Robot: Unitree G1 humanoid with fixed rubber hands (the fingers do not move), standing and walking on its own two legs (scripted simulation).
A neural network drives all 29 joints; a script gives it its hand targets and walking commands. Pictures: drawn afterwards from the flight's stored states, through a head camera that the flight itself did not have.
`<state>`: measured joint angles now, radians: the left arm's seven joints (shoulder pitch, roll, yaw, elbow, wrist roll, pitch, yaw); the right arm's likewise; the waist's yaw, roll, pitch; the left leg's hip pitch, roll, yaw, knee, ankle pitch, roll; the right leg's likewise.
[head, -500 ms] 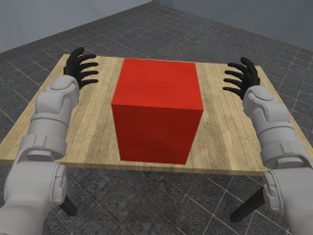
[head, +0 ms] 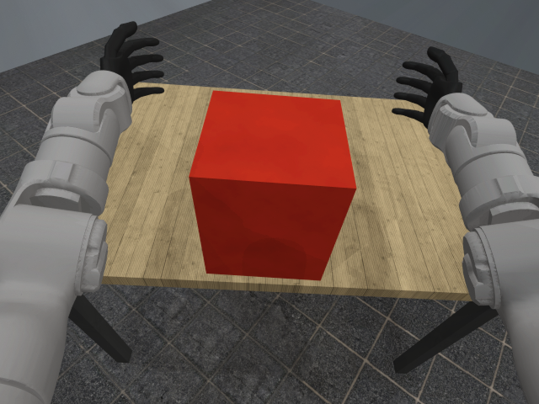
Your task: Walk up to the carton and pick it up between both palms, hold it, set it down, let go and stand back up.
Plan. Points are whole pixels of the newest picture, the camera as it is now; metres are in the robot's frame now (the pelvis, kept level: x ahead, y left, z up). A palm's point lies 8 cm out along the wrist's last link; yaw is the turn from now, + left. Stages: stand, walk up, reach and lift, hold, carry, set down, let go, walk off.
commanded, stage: reach and lift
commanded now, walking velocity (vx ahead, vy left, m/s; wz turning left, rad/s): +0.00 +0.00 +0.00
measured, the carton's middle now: (269, 191) +0.45 +0.00 +0.06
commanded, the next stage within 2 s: none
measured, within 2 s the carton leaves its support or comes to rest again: neither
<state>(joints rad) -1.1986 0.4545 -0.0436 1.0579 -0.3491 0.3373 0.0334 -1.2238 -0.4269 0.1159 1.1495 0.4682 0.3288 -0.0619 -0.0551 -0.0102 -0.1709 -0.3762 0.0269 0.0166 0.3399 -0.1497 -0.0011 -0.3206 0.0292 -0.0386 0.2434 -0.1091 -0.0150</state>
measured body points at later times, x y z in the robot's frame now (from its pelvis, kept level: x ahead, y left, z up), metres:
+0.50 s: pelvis -0.01 +0.00 -0.01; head +0.04 +0.01 +0.44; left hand +0.47 +0.20 +0.12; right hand +0.45 -0.21 +0.13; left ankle +0.00 +0.12 -0.75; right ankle -0.01 -0.11 -0.75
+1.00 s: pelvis -0.02 +0.01 -0.02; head +0.07 +0.01 +0.42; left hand +0.48 +0.17 +0.09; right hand +0.47 -0.19 +0.10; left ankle +0.00 +0.12 -0.75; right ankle -0.01 -0.11 -0.75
